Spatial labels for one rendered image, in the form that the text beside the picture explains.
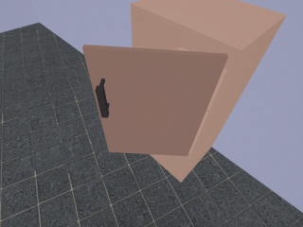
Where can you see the handle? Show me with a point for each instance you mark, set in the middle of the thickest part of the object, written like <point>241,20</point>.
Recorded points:
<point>102,101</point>

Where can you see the cupboard door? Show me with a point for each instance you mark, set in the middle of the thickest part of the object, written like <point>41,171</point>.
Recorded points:
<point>157,97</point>

